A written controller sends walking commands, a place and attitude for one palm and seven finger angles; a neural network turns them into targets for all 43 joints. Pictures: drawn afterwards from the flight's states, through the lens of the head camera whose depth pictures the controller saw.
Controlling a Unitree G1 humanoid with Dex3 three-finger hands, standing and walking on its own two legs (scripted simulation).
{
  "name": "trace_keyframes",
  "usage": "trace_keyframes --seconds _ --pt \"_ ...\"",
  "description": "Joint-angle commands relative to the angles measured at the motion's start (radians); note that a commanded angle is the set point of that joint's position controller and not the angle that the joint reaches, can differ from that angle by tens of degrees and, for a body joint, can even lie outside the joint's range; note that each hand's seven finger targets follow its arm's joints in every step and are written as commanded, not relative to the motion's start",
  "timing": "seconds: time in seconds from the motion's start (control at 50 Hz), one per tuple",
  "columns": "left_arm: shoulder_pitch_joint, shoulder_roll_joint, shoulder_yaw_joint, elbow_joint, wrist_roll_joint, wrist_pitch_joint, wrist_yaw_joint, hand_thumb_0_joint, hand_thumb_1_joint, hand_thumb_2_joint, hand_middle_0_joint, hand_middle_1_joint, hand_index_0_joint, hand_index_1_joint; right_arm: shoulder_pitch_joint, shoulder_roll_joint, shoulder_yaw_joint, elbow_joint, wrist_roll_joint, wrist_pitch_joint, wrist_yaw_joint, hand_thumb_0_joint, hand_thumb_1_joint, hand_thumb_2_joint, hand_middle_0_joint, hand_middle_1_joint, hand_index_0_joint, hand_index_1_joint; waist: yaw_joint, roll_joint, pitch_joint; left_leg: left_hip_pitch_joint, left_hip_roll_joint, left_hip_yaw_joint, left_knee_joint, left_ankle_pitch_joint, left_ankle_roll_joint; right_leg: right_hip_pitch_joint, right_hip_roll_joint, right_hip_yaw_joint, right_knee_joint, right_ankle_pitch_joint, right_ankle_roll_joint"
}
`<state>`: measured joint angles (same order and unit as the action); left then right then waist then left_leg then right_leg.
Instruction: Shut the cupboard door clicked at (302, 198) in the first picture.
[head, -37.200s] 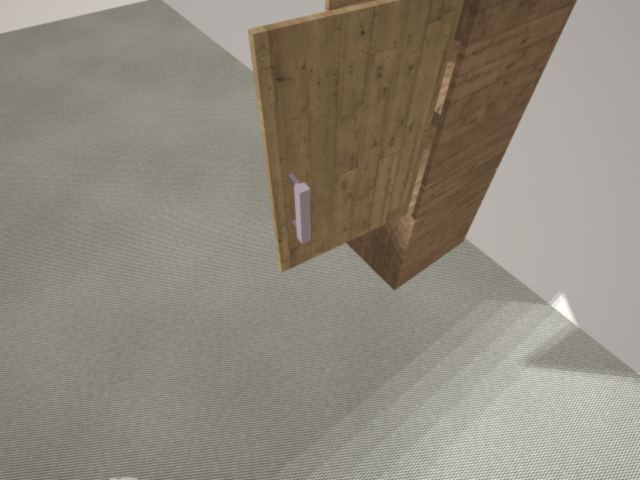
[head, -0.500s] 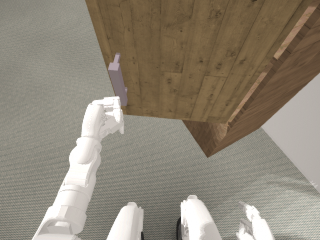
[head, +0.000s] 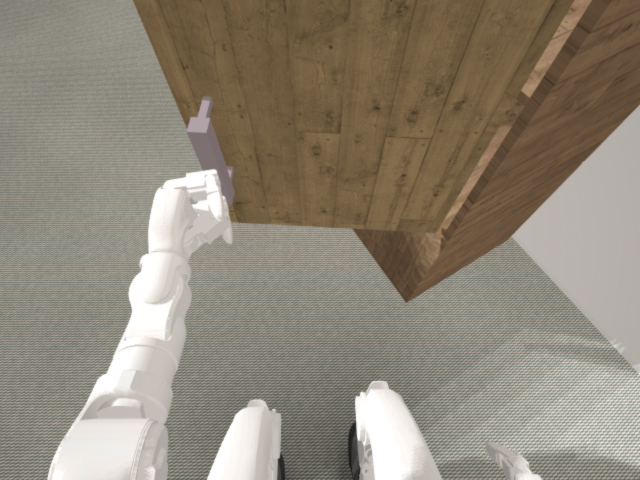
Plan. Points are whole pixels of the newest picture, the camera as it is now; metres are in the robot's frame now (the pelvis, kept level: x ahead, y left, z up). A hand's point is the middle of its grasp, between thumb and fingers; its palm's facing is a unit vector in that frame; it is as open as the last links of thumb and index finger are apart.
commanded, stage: bring the fist close to the handle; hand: left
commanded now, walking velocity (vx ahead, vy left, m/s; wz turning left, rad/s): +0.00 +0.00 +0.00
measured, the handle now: (216, 154) +0.53 +0.12 +0.02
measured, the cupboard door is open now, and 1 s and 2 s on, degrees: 56 44 36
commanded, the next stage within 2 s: push the door shut along its arc in 0.06 s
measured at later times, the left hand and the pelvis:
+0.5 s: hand (233, 187) +0.47 +0.10 +0.03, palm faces -0.19 -0.98 -0.06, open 3.1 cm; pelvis -0.01 +0.01 -0.01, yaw +0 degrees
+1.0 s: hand (262, 156) +0.53 +0.06 +0.03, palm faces -0.33 -0.94 -0.06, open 3.1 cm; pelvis +0.00 +0.01 -0.02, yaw -1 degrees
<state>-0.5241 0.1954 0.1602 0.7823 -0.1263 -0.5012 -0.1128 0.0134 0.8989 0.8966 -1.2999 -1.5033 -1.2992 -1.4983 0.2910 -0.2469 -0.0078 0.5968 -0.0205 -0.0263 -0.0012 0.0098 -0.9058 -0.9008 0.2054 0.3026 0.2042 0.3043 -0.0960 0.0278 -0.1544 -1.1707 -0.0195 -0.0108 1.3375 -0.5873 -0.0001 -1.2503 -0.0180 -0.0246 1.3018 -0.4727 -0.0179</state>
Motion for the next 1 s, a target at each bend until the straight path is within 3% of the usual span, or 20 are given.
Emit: trace_keyframes --seconds 0.0,0.06,0.1,0.16,0.2,0.22,0.28,0.32,0.36,0.4,0.48,0.6,0.66,0.68,0.72,0.82,0.86,0.88,0.92,0.98 --pt "-0.426 0.106 -0.006 -0.196 -0.003 -0.114 -0.01 0.0 0.9 0.9 -1.3 -1.5 -1.3 -1.5 0.059 -0.14 -0.054 -0.077 -0.001 -0.044 -0.012 0.0 -0.9 -0.9 0.2 0.3 0.2 0.3 -0.041 -0.029 -0.457 0.098 -0.01 0.005 -0.162 0.149 0.026 0.415 0.004 0.047 -0.187 0.127 0.0" --pt "-0.408 0.088 -0.017 -0.087 0.014 -0.096 -0.008 0.0 0.9 0.9 -1.3 -1.5 -1.3 -1.5 0.063 -0.145 -0.052 -0.07 -0.003 -0.036 -0.008 0.0 -0.9 -0.9 0.2 0.3 0.2 0.3 -0.049 -0.046 -0.395 0.08 -0.01 -0.001 -0.171 0.114 0.025 0.366 0.005 0.034 -0.19 0.078 -0.002" --pt "-0.406 0.125 0.018 -0.067 0.02 -0.085 -0.001 0.0 0.9 0.9 -1.3 -1.5 -1.3 -1.5 0.059 -0.148 -0.049 -0.08 -0.002 -0.03 -0.007 0.0 -0.9 -0.9 0.2 0.3 0.2 0.3 -0.027 -0.018 -0.409 0.077 -0.013 0.0 -0.176 0.118 0.022 0.367 0.006 0.033 -0.182 0.073 -0.007" --pt "-0.43 0.12 0.019 -0.071 0.022 -0.079 0.007 0.0 0.9 0.9 -1.3 -1.5 -1.3 -1.5 0.056 -0.148 -0.048 -0.093 -0.003 -0.021 -0.003 0.0 -0.9 -0.9 0.2 0.3 0.2 0.3 -0.023 0.002 -0.443 0.103 -0.012 -0.005 -0.18 0.14 0.019 0.364 0.008 0.026 -0.17 0.094 -0.01" --pt "-0.516 0.176 0.05 -0.105 0.028 -0.095 0.011 0.0 0.9 0.9 -1.3 -1.5 -1.3 -1.5 0.062 -0.153 -0.047 -0.09 -0.006 -0.018 -0.008 0.0 -0.9 -0.9 0.2 0.3 0.2 0.3 -0.032 0.004 -0.5 0.12 -0.009 -0.013 -0.166 0.186 0.021 0.375 0.009 0.026 -0.146 0.146 -0.009" --pt "-0.556 0.144 0.015 -0.117 0.031 -0.102 0.008 0.0 0.9 0.9 -1.3 -1.5 -1.3 -1.5 0.062 -0.149 -0.048 -0.089 -0.007 -0.018 -0.006 0.0 -0.9 -0.9 0.2 0.3 0.2 0.3 -0.049 0.021 -0.505 0.134 -0.01 -0.013 -0.161 0.192 0.021 0.364 0.009 0.025 -0.144 0.157 -0.007" --pt "-0.633 0.173 0.022 -0.129 0.035 -0.125 0.001 0.0 0.9 0.9 -1.3 -1.5 -1.3 -1.5 0.075 -0.156 -0.049 -0.085 -0.011 -0.021 -0.009 0.0 -0.9 -0.9 0.2 0.3 0.2 0.3 -0.064 0.036 -0.542 0.163 -0.007 -0.031 -0.149 0.228 0.019 0.342 0.015 0.015 -0.124 0.177 -0.011" --pt "-0.669 0.127 -0.017 -0.058 0.041 -0.113 -0.01 0.0 0.9 0.9 -1.3 -1.5 -1.3 -1.5 0.082 -0.157 -0.05 -0.063 -0.011 -0.015 -0.008 0.0 -0.9 -0.9 0.2 0.3 0.2 0.3 -0.092 0.028 -0.518 0.176 -0.003 -0.038 -0.148 0.226 0.017 0.303 0.013 0.007 -0.125 0.17 -0.007" --pt "-0.669 0.129 -0.014 0.021 0.045 -0.09 -0.023 0.0 0.9 0.9 -1.3 -1.5 -1.3 -1.5 0.092 -0.162 -0.05 -0.055 -0.01 -0.008 -0.006 0.0 -0.9 -0.9 0.2 0.3 0.2 0.3 -0.095 0.027 -0.48 0.159 -0.002 -0.041 -0.153 0.203 0.015 0.287 0.014 0.002 -0.132 0.142 -0.009" --pt "-0.711 0.163 0.007 0.04 0.043 -0.076 -0.034 0.0 0.9 0.9 -1.3 -1.5 -1.3 -1.5 0.1 -0.169 -0.049 -0.054 -0.007 -0.002 -0.009 0.0 -0.9 -0.9 0.2 0.3 0.2 0.3 -0.097 0.017 -0.506 0.155 -0.002 -0.042 -0.146 0.213 0.018 0.289 0.014 0.005 -0.128 0.15 -0.011" --pt "-0.819 0.124 -0.036 0.074 0.039 -0.058 -0.059 0.0 0.9 0.9 -1.3 -1.5 -1.3 -1.5 0.129 -0.17 -0.047 -0.044 -0.01 0.007 -0.007 0.0 -0.9 -0.9 0.2 0.3 0.2 0.3 -0.133 0.032 -0.509 0.182 -0.001 -0.059 -0.139 0.235 0.021 0.243 0.019 -0.009 -0.121 0.154 -0.014" --pt "-0.885 0.164 -0.015 0.105 0.041 -0.049 -0.087 0.0 0.9 0.9 -1.3 -1.5 -1.3 -1.5 0.155 -0.178 -0.047 -0.028 -0.016 0.022 0.002 0.0 -0.9 -0.9 0.2 0.3 0.2 0.3 -0.135 0.086 -0.568 0.223 0.004 -0.069 -0.12 0.298 0.014 0.215 0.019 -0.011 -0.105 0.186 -0.018" --pt "-0.894 0.193 0.006 0.128 0.048 -0.042 -0.095 0.0 0.9 0.9 -1.3 -1.5 -1.3 -1.5 0.168 -0.18 -0.046 -0.027 -0.018 0.033 0.004 0.0 -0.9 -0.9 0.2 0.3 0.2 0.3 -0.143 0.069 -0.561 0.205 0.006 -0.069 -0.114 0.308 0.018 0.224 0.022 -0.012 -0.104 0.196 -0.018" --pt "-0.908 0.199 0.006 0.12 0.048 -0.045 -0.097 0.0 0.9 0.9 -1.3 -1.5 -1.3 -1.5 0.173 -0.18 -0.043 -0.034 -0.018 0.033 0.003 0.0 -0.9 -0.9 0.2 0.3 0.2 0.3 -0.14 0.095 -0.563 0.209 0.004 -0.072 -0.112 0.322 0.017 0.218 0.024 -0.013 -0.096 0.201 -0.022" --pt "-0.945 0.178 -0.017 0.123 0.057 -0.04 -0.099 0.0 0.9 0.9 -1.3 -1.5 -1.3 -1.5 0.174 -0.179 -0.045 -0.024 -0.02 0.038 0.007 0.0 -0.9 -0.9 0.2 0.3 0.2 0.3 -0.157 0.107 -0.57 0.227 0.009 -0.076 -0.107 0.32 0.017 0.188 0.023 -0.014 -0.099 0.194 -0.018" --pt "-0.988 0.235 0.01 0.139 0.066 -0.025 -0.107 0.0 0.9 0.9 -1.3 -1.5 -1.3 -1.5 0.191 -0.184 -0.042 -0.022 -0.021 0.047 0.008 0.0 -0.9 -0.9 0.2 0.3 0.2 0.3 -0.164 0.108 -0.58 0.201 0.01 -0.072 -0.096 0.315 0.022 0.212 0.028 -0.01 -0.1 0.201 -0.02" --pt "-1.015 0.204 -0.02 0.166 0.067 -0.006 -0.118 0.0 0.9 0.9 -1.3 -1.5 -1.3 -1.5 0.193 -0.182 -0.04 -0.017 -0.021 0.048 0.009 0.0 -0.9 -0.9 0.2 0.3 0.2 0.3 -0.189 0.093 -0.554 0.173 0.01 -0.067 -0.088 0.29 0.029 0.199 0.03 -0.009 -0.109 0.19 -0.016" --pt "-1.06 0.223 -0.012 0.149 0.065 -0.009 -0.121 0.0 0.9 0.9 -1.3 -1.5 -1.3 -1.5 0.202 -0.183 -0.039 -0.016 -0.023 0.043 0.007 0.0 -0.9 -0.9 0.2 0.3 0.2 0.3 -0.198 0.104 -0.561 0.177 0.009 -0.071 -0.083 0.29 0.031 0.194 0.031 -0.01 -0.104 0.189 -0.018" --pt "-1.059 0.273 0.021 0.177 0.068 0.005 -0.13 0.0 0.9 0.9 -1.3 -1.5 -1.3 -1.5 0.207 -0.19 -0.036 -0.012 -0.021 0.045 0.005 0.0 -0.9 -0.9 0.2 0.3 0.2 0.3 -0.191 0.097 -0.567 0.158 0.011 -0.069 -0.08 0.286 0.031 0.211 0.033 -0.007 -0.103 0.189 -0.019" --pt "-1.093 0.271 0.019 0.188 0.06 0.021 -0.143 0.0 0.9 0.9 -1.3 -1.5 -1.3 -1.5 0.215 -0.186 -0.031 -0.015 -0.022 0.036 0.004 0.0 -0.9 -0.9 0.2 0.3 0.2 0.3 -0.199 0.123 -0.587 0.151 0.007 -0.065 -0.069 0.291 0.035 0.21 0.037 -0.006 -0.098 0.195 -0.022"
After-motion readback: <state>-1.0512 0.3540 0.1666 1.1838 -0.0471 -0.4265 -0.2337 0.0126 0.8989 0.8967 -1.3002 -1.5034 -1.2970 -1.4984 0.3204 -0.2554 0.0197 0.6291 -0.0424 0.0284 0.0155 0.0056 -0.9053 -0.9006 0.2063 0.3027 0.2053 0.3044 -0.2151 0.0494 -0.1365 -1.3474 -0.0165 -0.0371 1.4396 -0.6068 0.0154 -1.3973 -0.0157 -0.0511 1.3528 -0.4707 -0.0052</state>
